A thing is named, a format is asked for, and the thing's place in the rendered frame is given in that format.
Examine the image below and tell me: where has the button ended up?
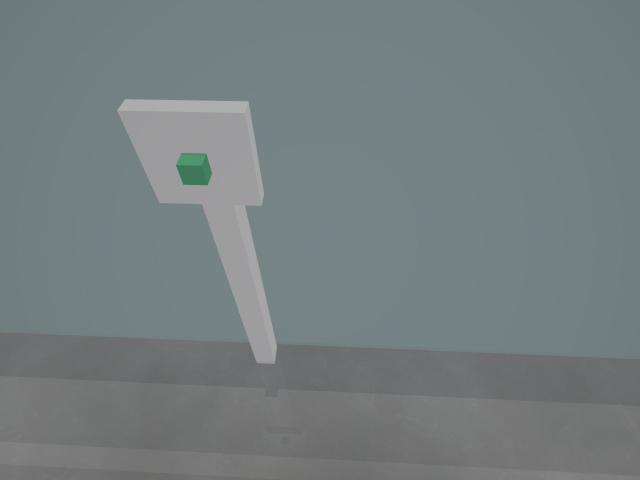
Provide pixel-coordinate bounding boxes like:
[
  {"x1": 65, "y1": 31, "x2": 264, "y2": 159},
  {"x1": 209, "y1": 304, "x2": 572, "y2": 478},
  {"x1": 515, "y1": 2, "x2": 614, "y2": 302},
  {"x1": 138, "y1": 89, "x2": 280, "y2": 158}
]
[{"x1": 176, "y1": 153, "x2": 212, "y2": 185}]

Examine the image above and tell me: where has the panel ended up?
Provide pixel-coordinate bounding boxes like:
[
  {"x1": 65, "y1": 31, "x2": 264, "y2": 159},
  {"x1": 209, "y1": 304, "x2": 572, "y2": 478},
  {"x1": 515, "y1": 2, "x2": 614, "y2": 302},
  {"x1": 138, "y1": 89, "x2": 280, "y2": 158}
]
[{"x1": 117, "y1": 99, "x2": 277, "y2": 364}]

